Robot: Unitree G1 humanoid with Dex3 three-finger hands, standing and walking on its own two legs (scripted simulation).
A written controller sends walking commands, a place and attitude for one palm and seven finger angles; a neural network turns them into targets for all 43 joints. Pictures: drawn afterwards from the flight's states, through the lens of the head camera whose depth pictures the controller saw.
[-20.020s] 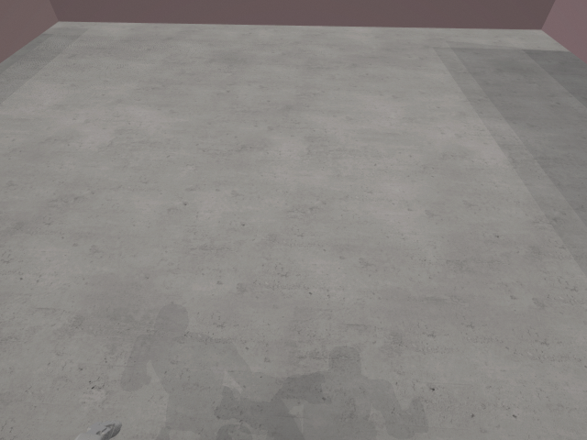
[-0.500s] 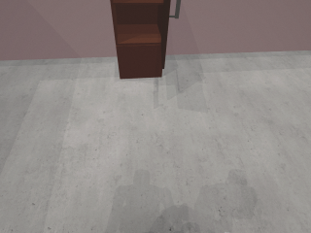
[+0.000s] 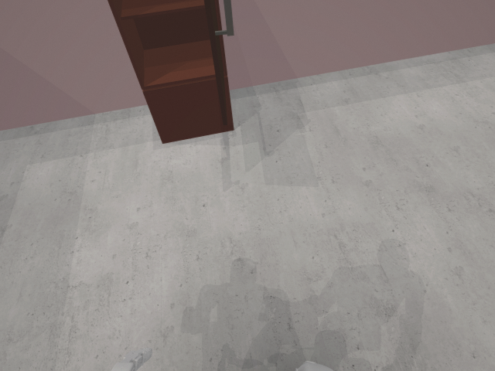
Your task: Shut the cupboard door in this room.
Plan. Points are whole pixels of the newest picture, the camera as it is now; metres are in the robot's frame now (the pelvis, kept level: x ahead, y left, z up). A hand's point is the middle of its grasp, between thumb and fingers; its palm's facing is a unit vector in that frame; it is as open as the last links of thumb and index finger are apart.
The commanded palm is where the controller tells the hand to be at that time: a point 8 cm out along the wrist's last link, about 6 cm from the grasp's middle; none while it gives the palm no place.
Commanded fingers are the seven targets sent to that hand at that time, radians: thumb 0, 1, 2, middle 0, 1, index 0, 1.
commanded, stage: turn or walk to find it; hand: left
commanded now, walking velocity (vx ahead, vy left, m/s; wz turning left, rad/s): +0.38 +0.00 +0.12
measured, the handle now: (221, 12) +1.11 +0.10 +0.07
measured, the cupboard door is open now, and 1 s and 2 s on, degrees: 82 82 82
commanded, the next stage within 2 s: stand and wait in 0.90 s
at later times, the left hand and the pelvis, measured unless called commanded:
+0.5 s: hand out of the picture +0.09 +0.18 -0.17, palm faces +0.19 -0.98 -0.10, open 7.3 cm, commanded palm none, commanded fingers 0.00 0.90 0.90 -0.20 -0.30 -0.20 -0.30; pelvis +0.20 +0.05 +0.00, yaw +4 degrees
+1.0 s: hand (178, 187) +0.57 +0.21 -0.15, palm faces -0.04 -0.97 -0.22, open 7.4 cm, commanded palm none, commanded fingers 0.00 0.90 0.90 -0.20 -0.30 -0.20 -0.30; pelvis +0.42 +0.03 +0.00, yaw +2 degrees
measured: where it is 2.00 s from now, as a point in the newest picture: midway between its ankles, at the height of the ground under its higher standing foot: (252, 283)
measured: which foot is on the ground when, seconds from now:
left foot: up 0.00-0.44, down 0.46-1.00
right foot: down 0.00-0.46, up 0.48-0.98, down 1.00-1.00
